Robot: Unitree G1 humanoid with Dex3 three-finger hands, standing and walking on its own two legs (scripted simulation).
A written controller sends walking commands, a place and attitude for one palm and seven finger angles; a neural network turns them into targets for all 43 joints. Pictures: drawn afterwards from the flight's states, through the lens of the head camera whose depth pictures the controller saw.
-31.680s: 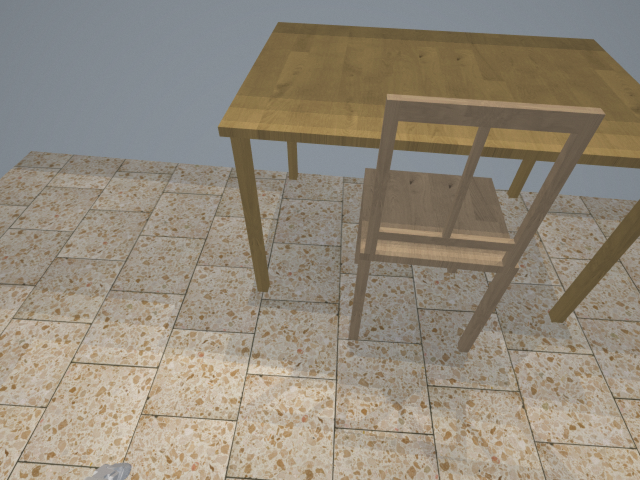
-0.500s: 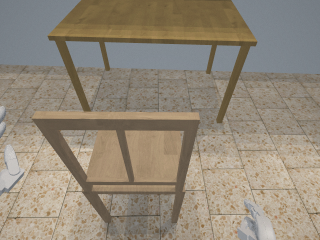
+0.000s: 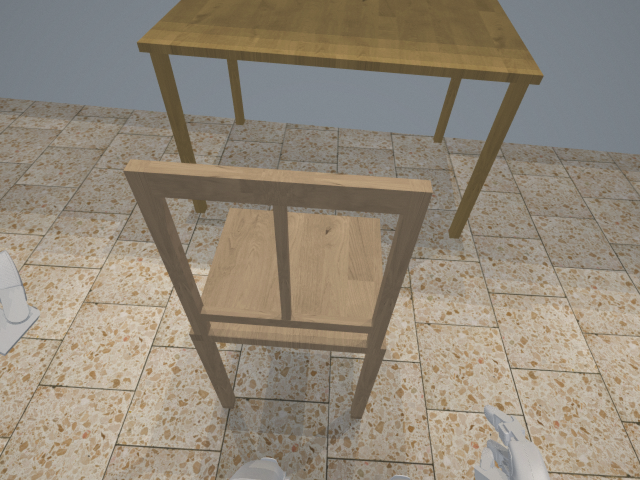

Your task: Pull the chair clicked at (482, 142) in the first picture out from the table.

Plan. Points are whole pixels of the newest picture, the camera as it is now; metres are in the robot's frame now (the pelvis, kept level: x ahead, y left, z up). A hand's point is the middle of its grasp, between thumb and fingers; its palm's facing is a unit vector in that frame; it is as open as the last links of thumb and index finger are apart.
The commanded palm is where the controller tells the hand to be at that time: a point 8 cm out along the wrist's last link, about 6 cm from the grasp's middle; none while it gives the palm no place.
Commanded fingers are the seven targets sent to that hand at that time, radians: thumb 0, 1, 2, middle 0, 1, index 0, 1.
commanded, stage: step back with the hand held close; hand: left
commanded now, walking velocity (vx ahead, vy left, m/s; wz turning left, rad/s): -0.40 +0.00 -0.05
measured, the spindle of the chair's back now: (283, 268) +0.44 +0.11 -0.04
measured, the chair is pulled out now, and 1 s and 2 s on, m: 0.63 0.63 0.63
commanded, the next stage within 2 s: stop stepping back and stand still in 0.08 s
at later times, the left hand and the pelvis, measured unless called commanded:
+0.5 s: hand (20, 377) +0.14 +0.23 +0.21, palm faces +0.39 -0.77 -0.50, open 7.4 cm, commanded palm +0.10 +0.27 +0.20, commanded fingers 0.00 0.90 0.90 -0.20 -0.30 -0.20 -0.30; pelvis -0.06 -0.02 +0.01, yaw -3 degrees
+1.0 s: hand out of the picture +0.10 +0.25 +0.18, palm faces +0.42 -0.80 -0.43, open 7.4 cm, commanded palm none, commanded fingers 0.00 0.90 0.90 -0.20 -0.30 -0.20 -0.30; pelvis -0.10 -0.02 +0.02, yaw -2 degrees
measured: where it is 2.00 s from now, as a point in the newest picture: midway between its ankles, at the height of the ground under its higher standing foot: outside the picture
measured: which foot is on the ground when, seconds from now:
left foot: down 0.00-0.32, up 0.34-0.48, down 0.50-1.00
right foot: down 0.00-0.04, up 0.06-0.28, down 0.30-1.00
